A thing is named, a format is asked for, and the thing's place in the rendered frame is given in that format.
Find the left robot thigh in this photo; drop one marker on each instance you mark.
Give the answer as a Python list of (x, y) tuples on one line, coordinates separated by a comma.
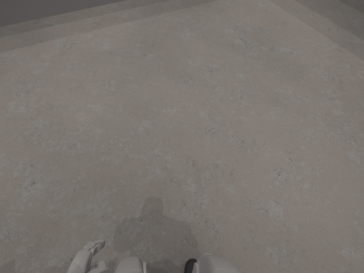
[(131, 265)]

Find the robot right foot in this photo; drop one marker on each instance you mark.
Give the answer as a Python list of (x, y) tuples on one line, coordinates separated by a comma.
[(189, 265)]

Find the left robot hand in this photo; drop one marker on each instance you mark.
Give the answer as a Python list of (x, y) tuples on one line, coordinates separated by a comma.
[(82, 261)]

